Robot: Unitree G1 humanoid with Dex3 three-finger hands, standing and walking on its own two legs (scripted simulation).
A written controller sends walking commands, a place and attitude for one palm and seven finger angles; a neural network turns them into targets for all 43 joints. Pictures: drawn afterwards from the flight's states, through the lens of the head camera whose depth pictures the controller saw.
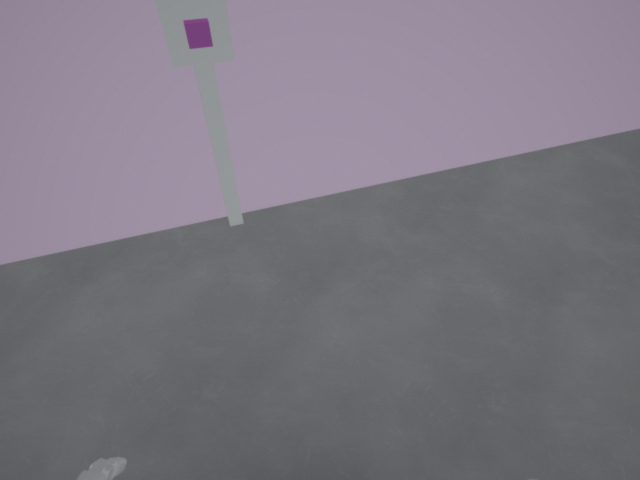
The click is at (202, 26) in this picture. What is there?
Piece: button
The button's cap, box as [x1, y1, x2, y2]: [183, 18, 212, 48]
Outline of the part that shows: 206,18 183,20 190,48 212,45 208,22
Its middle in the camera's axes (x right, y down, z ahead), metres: -0.34 -0.57 +1.07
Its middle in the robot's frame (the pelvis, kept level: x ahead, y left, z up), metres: +1.17 +0.39 +0.04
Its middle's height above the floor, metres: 0.81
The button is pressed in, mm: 0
